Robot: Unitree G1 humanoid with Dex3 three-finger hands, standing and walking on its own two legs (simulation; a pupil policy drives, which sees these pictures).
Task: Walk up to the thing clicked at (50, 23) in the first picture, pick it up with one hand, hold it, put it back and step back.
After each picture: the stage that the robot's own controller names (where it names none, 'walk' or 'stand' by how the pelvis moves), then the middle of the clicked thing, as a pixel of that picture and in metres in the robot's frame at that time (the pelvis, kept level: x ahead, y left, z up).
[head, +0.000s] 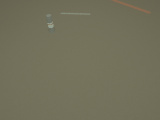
stand; (50, 24) +1.67 +0.47 -0.65
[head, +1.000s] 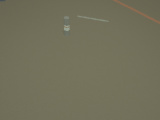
walk; (66, 26) +1.56 +0.24 -0.63
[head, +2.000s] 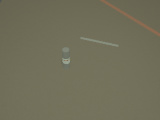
walk; (66, 58) +0.98 +0.17 -0.63
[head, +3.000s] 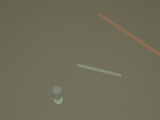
walk; (58, 97) +0.60 +0.20 -0.64
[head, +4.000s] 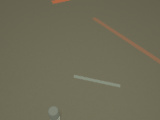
stand; (54, 117) +0.45 +0.19 -0.64
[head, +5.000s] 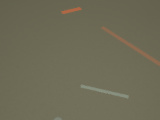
stand; out of the picture +0.41 +0.21 -0.65
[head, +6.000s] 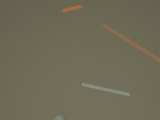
stand; out of the picture +0.41 +0.21 -0.66
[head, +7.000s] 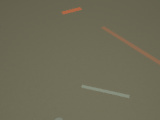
stand; out of the picture +0.41 +0.21 -0.66
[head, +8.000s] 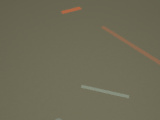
stand; out of the picture +0.40 +0.21 -0.66
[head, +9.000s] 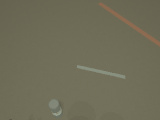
go down; (56, 109) +0.43 +0.20 -0.63
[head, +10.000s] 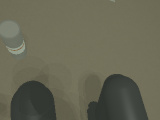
go down; (15, 43) +0.50 +0.24 -0.23
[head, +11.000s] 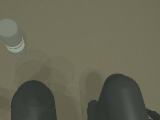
close in; (14, 41) +0.49 +0.24 -0.24
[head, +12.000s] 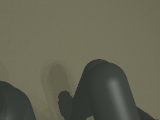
close in; out of the picture +0.47 +0.29 -0.16
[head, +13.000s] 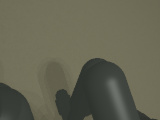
lift; out of the picture +0.46 +0.30 -0.17
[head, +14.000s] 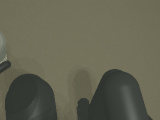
lift; out of the picture +0.38 +0.27 -0.12
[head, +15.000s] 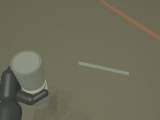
lift; (34, 84) +0.32 +0.18 +0.05
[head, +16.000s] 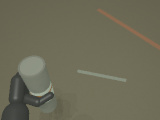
hold; (41, 88) +0.32 +0.16 +0.02
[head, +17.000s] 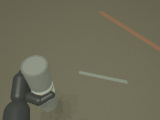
hold; (42, 87) +0.33 +0.16 +0.02
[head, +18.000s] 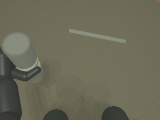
crouch; (27, 62) +0.41 +0.19 -0.03
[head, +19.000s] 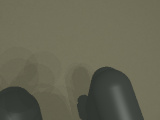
lower; out of the picture +0.50 +0.27 -0.09
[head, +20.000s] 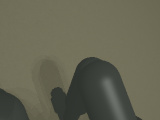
lower; out of the picture +0.48 +0.30 -0.17
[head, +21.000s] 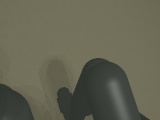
lower; out of the picture +0.46 +0.30 -0.17
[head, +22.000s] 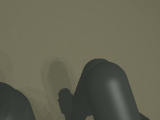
lower; out of the picture +0.45 +0.30 -0.17
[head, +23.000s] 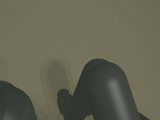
lower; out of the picture +0.45 +0.30 -0.17
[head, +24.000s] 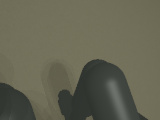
open; out of the picture +0.46 +0.28 -0.17
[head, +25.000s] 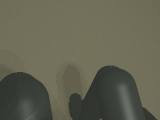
stand; out of the picture +0.45 +0.27 -0.19
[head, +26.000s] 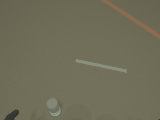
stand; (54, 109) +0.41 +0.19 -0.54
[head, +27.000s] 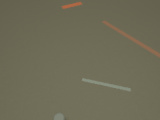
stand; out of the picture +0.42 +0.19 -0.60
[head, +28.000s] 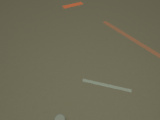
stand; out of the picture +0.41 +0.18 -0.60
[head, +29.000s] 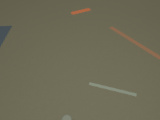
stand; out of the picture +0.44 +0.18 -0.65
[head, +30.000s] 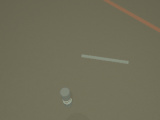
walk; (66, 98) +0.50 +0.16 -0.63
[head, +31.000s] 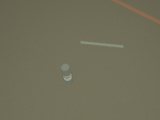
walk; (67, 75) +0.72 +0.21 -0.64
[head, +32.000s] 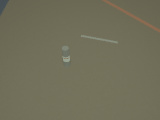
stand; (66, 57) +1.04 +0.19 -0.64
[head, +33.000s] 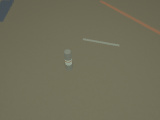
stand; (68, 60) +1.03 +0.20 -0.66
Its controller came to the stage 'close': yes
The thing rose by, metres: 0.67
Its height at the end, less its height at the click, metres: +0.00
